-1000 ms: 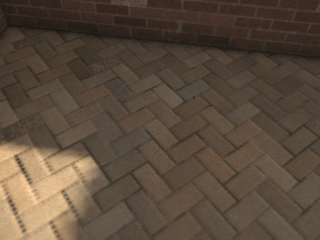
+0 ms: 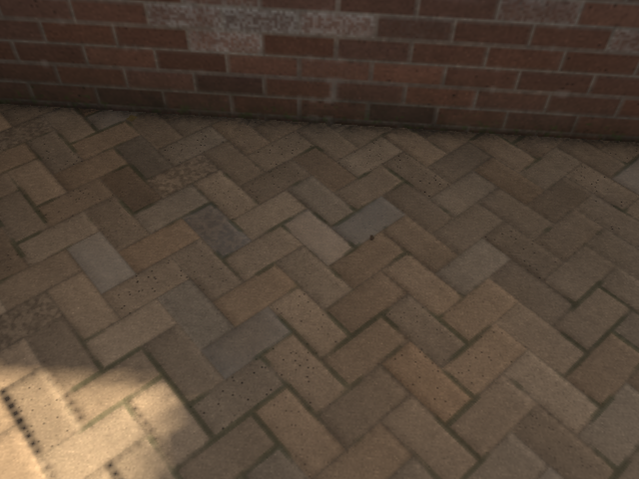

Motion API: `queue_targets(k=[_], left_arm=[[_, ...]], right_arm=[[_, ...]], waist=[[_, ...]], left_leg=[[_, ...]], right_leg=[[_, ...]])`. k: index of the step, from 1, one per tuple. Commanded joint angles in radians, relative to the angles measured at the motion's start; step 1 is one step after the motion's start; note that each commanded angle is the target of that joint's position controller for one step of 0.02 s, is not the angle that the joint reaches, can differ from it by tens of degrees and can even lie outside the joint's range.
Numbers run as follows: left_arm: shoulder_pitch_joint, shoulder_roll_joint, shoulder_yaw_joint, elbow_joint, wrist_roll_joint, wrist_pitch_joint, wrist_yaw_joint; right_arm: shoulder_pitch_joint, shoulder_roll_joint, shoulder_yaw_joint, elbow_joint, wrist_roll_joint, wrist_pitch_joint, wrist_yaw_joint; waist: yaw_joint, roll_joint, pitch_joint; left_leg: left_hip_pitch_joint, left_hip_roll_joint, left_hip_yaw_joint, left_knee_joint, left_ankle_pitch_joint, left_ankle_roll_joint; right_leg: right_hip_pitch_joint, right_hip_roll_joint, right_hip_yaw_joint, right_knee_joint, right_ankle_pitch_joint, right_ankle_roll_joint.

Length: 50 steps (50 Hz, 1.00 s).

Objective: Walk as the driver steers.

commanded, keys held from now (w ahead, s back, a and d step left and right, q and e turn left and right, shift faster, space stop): w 0.74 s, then w+e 0.26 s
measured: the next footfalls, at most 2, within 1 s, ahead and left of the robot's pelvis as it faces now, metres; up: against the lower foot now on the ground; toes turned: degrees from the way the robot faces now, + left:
right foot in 0.24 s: +0.32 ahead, -0.16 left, +0.00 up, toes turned -3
left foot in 0.82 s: +0.65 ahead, +0.07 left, +0.00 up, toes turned +2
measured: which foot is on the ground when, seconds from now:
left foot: down 0.00-0.24, up 0.26-0.80, down 0.82-1.00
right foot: up 0.00-0.22, down 0.24-0.84, up 0.86-1.00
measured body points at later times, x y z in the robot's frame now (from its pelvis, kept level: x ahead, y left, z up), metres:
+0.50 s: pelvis +0.27 -0.09 +0.00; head +0.28 -0.09 +0.45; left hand +0.29 +0.18 -0.14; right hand +0.39 -0.36 -0.13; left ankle +0.34 +0.09 -0.67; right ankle +0.28 -0.16 -0.75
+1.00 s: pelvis +0.56 -0.02 -0.01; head +0.59 -0.02 +0.44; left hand +0.63 +0.25 -0.15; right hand +0.64 -0.30 -0.13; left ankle +0.61 +0.06 -0.75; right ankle +0.51 -0.17 -0.66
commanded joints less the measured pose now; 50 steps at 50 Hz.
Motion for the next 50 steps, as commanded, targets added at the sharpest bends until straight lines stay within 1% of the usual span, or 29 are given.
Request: queue_targets(k=[1, 5, 8, 10, 11, 12, 13, 14, 15, 16, 17, 18, 19, 20, 23, 26, 31, 35, 37, 39, 40, 41, 42, 43, 44, 45, 46, 47, 50], left_arm=[[-0.133, 0.016, -0.004, -0.089, 0.004, -0.007, -0.004], [-0.231, 0.019, -0.012, -0.124, -0.002, -0.012, -0.021], [-0.252, 0.041, -0.009, -0.148, -0.005, -0.02, -0.036], [-0.183, 0.079, 0.008, -0.14, -0.006, -0.024, -0.04], [-0.071, 0.109, 0.027, -0.11, -0.005, -0.023, -0.037], [0.113, 0.149, 0.053, -0.051, -0.007, -0.019, -0.03], [0.277, 0.223, 0.073, -0.015, 0.009, -0.015, -0.021], [0.314, 0.251, 0.069, 0.0, 0.015, -0.018, -0.032], [0.252, 0.159, 0.042, -0.008, 0.008, -0.027, -0.036], [0.159, 0.122, 0.029, -0.027, 0.008, -0.035, -0.034], [0.074, 0.099, 0.02, -0.046, 0.016, -0.041, -0.035], [0.029, 0.072, 0.012, -0.051, 0.027, -0.047, -0.038], [0.013, 0.049, 0.004, -0.048, 0.036, -0.05, -0.04], [0.02, 0.043, 0.002, -0.041, 0.035, -0.052, -0.041], [0.078, 0.081, 0.007, -0.015, 0.028, -0.054, -0.024], [0.143, 0.1, 0.008, 0.001, 0.026, -0.045, -0.003], [0.232, 0.106, 0.005, 0.026, 0.015, -0.033, 0.01], [0.304, 0.11, 0.009, 0.059, 0.012, -0.011, 0.011], [0.306, 0.121, 0.016, 0.065, 0.01, 0.001, 0.015], [0.282, 0.138, 0.023, 0.057, 0.008, 0.009, 0.017], [0.255, 0.14, 0.022, 0.048, 0.008, 0.014, 0.016], [0.238, 0.115, 0.01, 0.031, 0.015, 0.015, 0.014], [0.314, 0.023, -0.018, 0.003, 0.025, 0.002, 0.006], [0.359, -0.023, -0.033, 0.021, 0.005, -0.018, 0.003], [0.275, 0.095, -0.001, 0.007, -0.024, -0.032, 0.003], [0.199, 0.114, 0.007, -0.018, -0.036, -0.036, 0.008], [0.164, 0.098, 0.01, -0.023, -0.029, -0.032, 0.015], [0.171, 0.086, 0.02, -0.018, -0.018, -0.018, 0.02], [0.21, 0.014, 0.018, -0.018, -0.016, 0.024, 0.018]], right_arm=[[-0.005, -0.189, -0.032, -0.044, -0.001, -0.005, -0.02], [0.049, -0.189, -0.037, -0.022, 0.012, 0.001, -0.024], [0.047, -0.197, -0.046, -0.014, 0.02, 0.01, -0.026], [0.018, -0.219, -0.056, -0.021, 0.018, 0.018, -0.026], [0.0, -0.222, -0.057, -0.025, 0.015, 0.025, -0.025], [-0.002, -0.2, -0.047, -0.032, 0.008, 0.032, -0.026], [0.042, -0.144, -0.027, -0.055, -0.005, 0.033, -0.024], [0.135, -0.018, 0.008, -0.055, 0.005, 0.008, -0.016], [0.04, -0.128, -0.017, -0.066, 0.036, -0.017, -0.011], [-0.045, -0.178, -0.03, -0.097, 0.057, -0.034, -0.009], [-0.087, -0.183, -0.032, -0.104, 0.048, -0.04, -0.017], [-0.098, -0.178, -0.041, -0.102, 0.032, -0.035, -0.024], [-0.074, -0.161, -0.043, -0.097, 0.027, -0.021, -0.024], [-0.059, -0.14, -0.041, -0.094, 0.026, -0.008, -0.023], [-0.124, -0.131, -0.043, -0.119, 0.018, 0.014, -0.027], [-0.238, -0.135, -0.046, -0.159, 0.005, 0.013, -0.025], [-0.404, -0.105, -0.03, -0.205, 0.013, -0.001, -0.005], [-0.506, -0.104, -0.019, -0.248, 0.021, -0.011, 0.02], [-0.517, -0.119, -0.02, -0.265, 0.024, -0.018, 0.034], [-0.443, -0.161, -0.037, -0.256, 0.022, -0.023, 0.035], [-0.321, -0.196, -0.056, -0.223, 0.022, -0.026, 0.031], [-0.131, -0.25, -0.081, -0.171, 0.014, -0.027, 0.021], [0.031, -0.35, -0.106, -0.144, -0.011, -0.025, 0.01], [0.055, -0.302, -0.09, -0.129, -0.002, -0.016, 0.011], [-0.013, -0.228, -0.067, -0.139, 0.006, -0.016, 0.009], [-0.098, -0.189, -0.055, -0.157, 0.005, -0.017, 0.005], [-0.168, -0.156, -0.045, -0.161, 0.0, -0.023, 0.008], [-0.21, -0.126, -0.037, -0.161, -0.007, -0.03, 0.01], [-0.232, -0.13, -0.041, -0.143, -0.016, -0.036, 0.01]], waist=[[-0.004, 0.093, 0.102], [-0.025, 0.097, 0.128], [-0.002, 0.102, 0.127], [0.051, 0.125, 0.069], [0.114, 0.134, -0.003], [0.194, 0.124, -0.111], [0.212, -0.027, -0.251], [0.145, -0.272, -0.378], [0.163, -0.177, -0.28], [0.138, -0.129, -0.146], [0.104, -0.035, -0.091], [0.073, -0.017, -0.05], [0.042, -0.035, -0.05], [0.03, -0.042, -0.046], [0.029, -0.021, 0.011], [0.058, -0.004, 0.041], [0.112, -0.012, 0.065], [0.138, -0.009, 0.091], [0.121, -0.024, 0.083], [0.065, -0.054, 0.031], [-0.005, -0.063, -0.042], [-0.085, -0.052, -0.169], [-0.083, 0.121, -0.35], [-0.07, 0.281, -0.469], [-0.077, 0.197, -0.323], [-0.054, 0.16, -0.192], [-0.021, 0.1, -0.103], [0.014, 0.113, -0.058], [0.063, 0.123, -0.006]], left_leg=[[-0.049, 0.252, -0.167, -0.149, 0.168, 0.141], [-0.033, 0.271, -0.12, -0.149, 0.181, 0.135], [0.051, 0.312, -0.109, -0.102, 0.245, 0.117], [0.086, 0.32, -0.094, -0.002, 0.478, 0.097], [0.074, 0.296, -0.065, 0.139, 0.653, 0.078], [-0.015, 0.242, -0.03, 0.357, 0.688, 0.047], [-0.294, 0.157, 0.01, 0.71, 0.385, 0.005], [-0.569, -0.021, -0.09, 1.001, -0.333, -0.034], [-0.676, 0.025, -0.198, 1.123, -0.34, -0.01], [-0.73, 0.078, -0.167, 1.133, -0.25, 0.012], [-0.685, 0.135, -0.148, 1.082, -0.146, 0.02], [-0.633, 0.172, -0.143, 1.025, -0.082, 0.018], [-0.57, 0.198, -0.151, 0.992, -0.045, 0.019], [-0.544, 0.206, -0.148, 0.962, -0.035, 0.015], [-0.611, 0.222, -0.129, 0.844, 0.028, -0.013], [-0.715, 0.217, -0.12, 0.669, 0.183, -0.046], [-0.667, 0.163, -0.062, 0.403, 0.365, -0.051], [-0.711, 0.139, -0.055, 0.304, 0.306, -0.033], [-0.697, 0.127, -0.055, 0.273, 0.238, -0.01], [-0.547, 0.083, -0.036, 0.252, 0.16, 0.015], [-0.374, 0.051, -0.012, 0.23, 0.166, 0.038], [-0.077, 0.093, -0.05, 0.268, 0.203, 0.077], [0.359, 0.363, -0.405, 0.285, 0.15, 0.198], [0.483, 0.496, -0.752, 0.131, 0.016, 0.279], [0.36, 0.455, -0.649, 0.091, -0.056, 0.221], [0.205, 0.423, -0.493, 0.064, -0.035, 0.176], [0.047, 0.382, -0.381, 0.014, 0.014, 0.151], [-0.053, 0.345, -0.291, -0.025, 0.049, 0.127], [-0.19, 0.314, -0.142, -0.097, 0.123, 0.124]], right_leg=[[-0.104, 0.003, -0.01, -0.185, 0.118, 0.029], [-0.056, 0.031, -0.029, -0.323, 0.19, 0.016], [-0.039, 0.036, -0.014, -0.382, 0.15, -0.025], [0.088, 0.074, -0.041, -0.394, 0.092, -0.057], [0.238, 0.11, -0.069, -0.395, 0.076, -0.08], [0.48, 0.128, -0.076, -0.387, 0.062, -0.107], [0.803, -0.076, 0.201, -0.399, -0.06, -0.185], [0.986, -0.26, 0.7, -0.6, -0.319, -0.314], [0.911, -0.235, 0.724, -0.684, -0.393, -0.271], [0.776, -0.215, 0.573, -0.694, -0.319, -0.232], [0.634, -0.183, 0.457, -0.713, -0.2, -0.214], [0.519, -0.149, 0.36, -0.734, -0.089, -0.201], [0.455, -0.122, 0.3, -0.758, -0.043, -0.194], [0.424, -0.109, 0.266, -0.781, -0.019, -0.2], [0.388, -0.1, 0.192, -0.836, 0.039, -0.219], [0.442, -0.093, 0.149, -0.85, 0.101, -0.211], [0.489, -0.057, 0.057, -0.85, 0.142, -0.174], [0.643, -0.106, 0.051, -0.791, 0.214, -0.177], [0.708, -0.138, 0.057, -0.74, 0.303, -0.167], [0.718, -0.14, 0.074, -0.642, 0.538, -0.149], [0.693, -0.109, 0.058, -0.511, 0.682, -0.133], [0.554, -0.056, 0.031, -0.297, 0.628, -0.103], [0.173, 0.073, -0.023, 0.087, 0.234, -0.037], [-0.035, 0.178, 0.064, 0.326, -0.411, -0.014], [-0.123, 0.114, 0.135, 0.41, -0.392, -0.03], [-0.147, 0.059, 0.101, 0.401, -0.305, -0.039], [-0.109, 0.02, 0.086, 0.34, -0.225, -0.038], [-0.055, -0.013, 0.091, 0.283, -0.171, -0.038], [0.012, -0.037, 0.087, 0.233, -0.11, -0.031]])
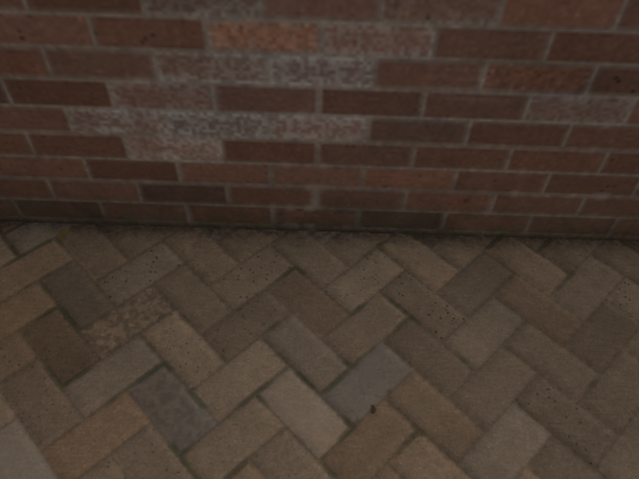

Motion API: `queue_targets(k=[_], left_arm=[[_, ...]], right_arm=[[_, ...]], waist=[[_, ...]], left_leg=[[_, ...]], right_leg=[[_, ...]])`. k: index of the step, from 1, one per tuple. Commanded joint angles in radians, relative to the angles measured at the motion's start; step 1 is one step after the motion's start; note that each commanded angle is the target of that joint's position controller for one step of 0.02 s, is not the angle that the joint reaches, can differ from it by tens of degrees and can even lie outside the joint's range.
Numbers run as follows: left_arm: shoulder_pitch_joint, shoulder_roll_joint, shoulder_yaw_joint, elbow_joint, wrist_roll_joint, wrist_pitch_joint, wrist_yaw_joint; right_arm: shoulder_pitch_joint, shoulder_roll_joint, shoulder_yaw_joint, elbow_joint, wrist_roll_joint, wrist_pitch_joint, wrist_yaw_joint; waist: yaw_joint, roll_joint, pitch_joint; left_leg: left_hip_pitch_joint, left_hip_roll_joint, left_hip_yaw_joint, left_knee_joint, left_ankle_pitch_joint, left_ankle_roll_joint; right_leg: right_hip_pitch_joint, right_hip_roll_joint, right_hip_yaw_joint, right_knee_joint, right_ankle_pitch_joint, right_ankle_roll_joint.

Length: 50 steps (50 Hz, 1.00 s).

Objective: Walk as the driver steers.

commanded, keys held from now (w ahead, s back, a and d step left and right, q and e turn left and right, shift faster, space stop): w+e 0.24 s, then e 0.12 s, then no key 0.64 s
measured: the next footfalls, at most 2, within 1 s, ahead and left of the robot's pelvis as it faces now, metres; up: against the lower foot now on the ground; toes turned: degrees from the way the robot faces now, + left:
right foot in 0.36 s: +0.35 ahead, -0.17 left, +0.00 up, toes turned -15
left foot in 0.82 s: +0.45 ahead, +0.05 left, +0.00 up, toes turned -17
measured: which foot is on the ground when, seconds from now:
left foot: down 0.00-0.34, up 0.36-0.80, down 0.82-1.00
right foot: up 0.00-0.34, down 0.36-1.00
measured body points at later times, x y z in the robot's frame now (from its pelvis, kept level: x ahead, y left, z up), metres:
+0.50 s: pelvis +0.25 -0.07 -0.01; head +0.30 -0.10 +0.43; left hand +0.46 +0.15 -0.11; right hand +0.28 -0.37 -0.14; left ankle +0.20 +0.10 -0.64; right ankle +0.31 -0.15 -0.74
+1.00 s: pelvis +0.35 -0.07 +0.00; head +0.37 -0.07 +0.45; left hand +0.55 +0.13 -0.13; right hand +0.38 -0.36 -0.12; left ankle +0.41 +0.06 -0.74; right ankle +0.31 -0.15 -0.74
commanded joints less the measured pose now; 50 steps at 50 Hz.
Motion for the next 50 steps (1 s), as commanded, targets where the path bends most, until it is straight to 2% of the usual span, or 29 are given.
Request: queue_targets(k=[1, 4, 7, 12, 14, 16, 17, 18, 19, 20, 21, 22, 23, 24, 26, 28, 31, 37, 39, 40, 41, 42, 43, 44, 45, 46, 47, 48, 50], left_arm=[[0.047, 0.027, 0.018, -0.053, 0.002, 0.023, 0.005], [-0.029, 0.036, 0.024, -0.093, 0.014, 0.026, -0.002], [-0.124, 0.02, 0.015, -0.128, 0.019, 0.015, -0.024], [-0.28, 0.011, 0.0, -0.212, 0.019, 0.016, -0.057], [-0.274, 0.035, 0.01, -0.238, 0.026, 0.017, -0.07], [-0.134, 0.092, 0.039, -0.224, 0.025, 0.016, -0.076], [0.012, 0.146, 0.068, -0.189, 0.023, 0.013, -0.068], [0.101, 0.229, 0.097, -0.173, 0.026, 0.019, -0.042], [0.038, 0.325, 0.098, -0.2, 0.049, 0.021, -0.028], [0.086, 0.271, 0.079, -0.234, 0.055, 0.017, -0.036], [0.034, 0.21, 0.062, -0.238, 0.052, 0.013, -0.038], [-0.033, 0.161, 0.05, -0.237, 0.029, 0.009, -0.036], [-0.088, 0.123, 0.038, -0.245, 0.025, 0.009, -0.032], [-0.123, 0.108, 0.03, -0.251, 0.036, 0.01, -0.029], [-0.138, 0.129, 0.032, -0.245, 0.055, 0.003, -0.028], [-0.134, 0.137, 0.031, -0.231, 0.056, -0.002, -0.022], [-0.168, 0.125, 0.02, -0.224, 0.058, 0.012, -0.005], [-0.165, 0.118, 0.0, -0.19, 0.067, 0.039, 0.006], [-0.17, 0.1, -0.012, -0.178, 0.06, 0.046, 0.006], [-0.169, 0.081, -0.021, -0.18, 0.054, 0.048, 0.003], [-0.133, 0.065, -0.029, -0.175, 0.058, 0.044, 0.001], [-0.097, 0.061, -0.031, -0.175, 0.074, 0.036, -0.001], [-0.03, 0.042, -0.031, -0.168, 0.078, 0.034, -0.004], [-0.088, 0.074, -0.028, -0.159, 0.079, 0.037, -0.002], [-0.137, 0.101, -0.02, -0.164, 0.067, 0.042, 0.0], [-0.159, 0.099, -0.02, -0.162, 0.058, 0.051, 0.005], [-0.164, 0.1, -0.021, -0.16, 0.06, 0.06, 0.006], [-0.165, 0.097, -0.02, -0.161, 0.062, 0.057, 0.004], [-0.168, 0.095, -0.02, -0.144, 0.058, 0.048, 0.0]], right_arm=[[-0.019, -0.105, -0.021, -0.031, -0.008, -0.02, -0.007], [0.007, -0.132, -0.03, -0.02, -0.011, -0.016, -0.026], [0.027, -0.155, -0.035, -0.02, -0.006, -0.008, -0.04], [0.125, -0.188, -0.049, 0.002, 0.016, 0.023, -0.048], [0.094, -0.208, -0.055, -0.012, 0.023, 0.044, -0.053], [0.064, -0.235, -0.063, -0.032, 0.032, 0.065, -0.063], [0.042, -0.234, -0.061, -0.044, 0.038, 0.07, -0.064], [0.068, -0.204, -0.049, -0.061, 0.018, 0.06, -0.06], [0.182, -0.063, -0.008, -0.095, -0.03, 0.037, -0.043], [0.165, -0.134, -0.012, -0.085, 0.011, 0.011, -0.028], [0.066, -0.16, -0.023, -0.107, 0.052, 0.005, -0.026], [0.035, -0.154, -0.021, -0.106, 0.046, 0.008, -0.035], [0.024, -0.163, -0.028, -0.09, 0.024, 0.019, -0.047], [0.039, -0.175, -0.036, -0.087, 0.019, 0.038, -0.053], [0.079, -0.161, -0.039, -0.079, 0.018, 0.067, -0.064], [0.081, -0.143, -0.036, -0.078, 0.012, 0.076, -0.073], [0.034, -0.139, -0.031, -0.089, 0.006, 0.088, -0.079], [-0.055, -0.139, -0.022, -0.103, 0.016, 0.088, -0.06], [-0.039, -0.136, -0.02, -0.095, 0.011, 0.077, -0.05], [-0.022, -0.132, -0.018, -0.089, 0.006, 0.07, -0.046], [-0.017, -0.164, -0.019, -0.087, -0.006, 0.065, -0.046], [-0.009, -0.218, -0.026, -0.092, -0.013, 0.066, -0.05], [-0.066, -0.231, -0.026, -0.081, -0.014, 0.073, -0.045], [-0.088, -0.167, -0.018, -0.088, -0.006, 0.077, -0.037], [-0.081, -0.15, -0.012, -0.085, -0.006, 0.076, -0.033], [-0.075, -0.16, -0.012, -0.079, -0.008, 0.073, -0.03], [-0.067, -0.164, -0.012, -0.072, -0.006, 0.069, -0.028], [-0.055, -0.178, -0.017, -0.061, -0.004, 0.072, -0.034], [-0.047, -0.167, -0.013, -0.056, 0.0, 0.082, -0.045]], waist=[[0.026, 0.126, -0.016], [0.018, 0.102, 0.008], [-0.008, 0.086, 0.023], [-0.06, 0.066, 0.067], [-0.028, 0.093, 0.054], [0.053, 0.133, -0.048], [0.13, 0.114, -0.127], [0.157, -0.002, -0.206], [0.011, -0.24, -0.32], [0.087, -0.091, -0.535], [0.094, -0.028, -0.416], [0.064, 0.024, -0.273], [0.037, 0.05, -0.203], [0.003, 0.036, -0.177], [-0.03, 0.008, -0.171], [-0.037, -0.009, -0.177], [-0.029, -0.04, -0.174], [0.014, -0.058, -0.124], [-0.004, -0.054, -0.125], [-0.028, -0.045, -0.125], [-0.017, -0.006, -0.133], [0.022, 0.084, -0.15], [0.094, 0.217, -0.152], [0.051, 0.187, -0.146], [0.022, 0.154, -0.134], [0.01, 0.132, -0.126], [0.004, 0.125, -0.117], [0.011, 0.126, -0.111], [0.0, 0.092, -0.109]], left_leg=[[0.045, 0.282, -0.184, -0.27, 0.081, 0.133], [0.08, 0.274, -0.095, -0.284, 0.144, 0.132], [0.109, 0.254, -0.004, -0.288, 0.183, 0.112], [0.29, 0.307, 0.055, -0.229, 0.264, 0.101], [0.327, 0.311, 0.089, -0.116, 0.581, 0.076], [0.329, 0.292, 0.103, 0.116, 0.895, 0.042], [0.265, 0.252, 0.116, 0.315, 0.844, 0.003], [0.048, 0.19, 0.118, 0.606, 0.465, -0.067], [-0.349, -0.01, 0.03, 0.983, -0.54, -0.137], [-0.372, -0.016, -0.2, 1.091, -0.575, -0.122], [-0.43, 0.036, -0.213, 1.069, -0.48, -0.099], [-0.454, 0.084, -0.189, 0.977, -0.386, -0.089], [-0.41, 0.116, -0.186, 0.911, -0.329, -0.09], [-0.329, 0.131, -0.191, 0.875, -0.299, -0.089], [-0.244, 0.121, -0.178, 0.821, -0.265, -0.096], [-0.247, 0.114, -0.179, 0.739, -0.212, -0.106], [-0.249, 0.119, -0.18, 0.585, -0.129, -0.125], [-0.143, 0.105, -0.171, 0.297, -0.076, -0.13], [-0.07, 0.087, -0.153, 0.161, -0.066, -0.11], [-0.002, 0.082, -0.152, 0.025, 0.034, -0.093], [0.074, 0.127, -0.205, -0.018, 0.172, -0.073], [0.134, 0.209, -0.274, 0.019, 0.361, -0.036], [0.093, 0.235, -0.3, 0.048, 0.357, 0.032], [0.034, 0.204, -0.284, 0.027, 0.238, 0.027], [0.026, 0.165, -0.247, 0.028, 0.167, -0.009], [0.031, 0.137, -0.219, 0.038, 0.161, -0.034], [0.036, 0.127, -0.21, 0.041, 0.16, -0.044], [0.04, 0.118, -0.2, 0.047, 0.158, -0.046], [0.061, 0.113, -0.194, 0.057, 0.181, -0.044]], right_leg=[[-0.106, -0.078, 0.056, -0.016, 0.091, 0.006], [-0.188, -0.076, 0.064, -0.155, 0.241, 0.023], [-0.167, -0.061, 0.004, -0.338, 0.37, 0.024], [-0.221, -0.038, -0.07, -0.49, 0.322, -0.005], [-0.161, 0.011, -0.122, -0.526, 0.238, -0.029], [0.032, 0.097, -0.175, -0.538, 0.175, -0.063], [0.239, 0.139, -0.172, -0.629, 0.282, -0.095], [0.502, 0.043, -0.007, -0.657, 0.578, -0.145], [0.827, -0.241, 0.457, -0.601, 1.023, -0.338], [0.868, -0.324, 0.612, -0.693, 0.958, -0.415], [0.777, -0.279, 0.457, -0.716, 0.925, -0.364], [0.624, -0.221, 0.33, -0.735, 0.84, -0.301], [0.483, -0.185, 0.269, -0.769, 0.779, -0.265], [0.365, -0.162, 0.227, -0.803, 0.774, -0.253], [0.263, -0.142, 0.176, -0.836, 0.825, -0.247], [0.258, -0.125, 0.13, -0.844, 0.853, -0.239], [0.273, -0.094, 0.093, -0.853, 0.729, -0.21], [0.276, -0.097, 0.127, -0.876, 0.404, -0.186], [0.294, -0.09, 0.133, -0.817, 0.416, -0.165], [0.291, -0.067, 0.13, -0.79, 0.377, -0.127], [0.273, -0.03, 0.128, -0.762, 0.314, -0.078], [0.235, 0.033, 0.081, -0.693, 0.223, -0.041], [0.238, 0.084, 0.036, -0.722, 0.11, -0.009], [0.303, 0.077, 0.031, -0.733, 0.135, 0.005], [0.307, 0.073, 0.032, -0.729, 0.189, -0.001], [0.306, 0.065, 0.038, -0.725, 0.243, -0.014], [0.305, 0.06, 0.046, -0.728, 0.279, -0.022], [0.313, 0.054, 0.05, -0.74, 0.301, -0.021], [0.314, 0.052, 0.049, -0.741, 0.344, -0.02]])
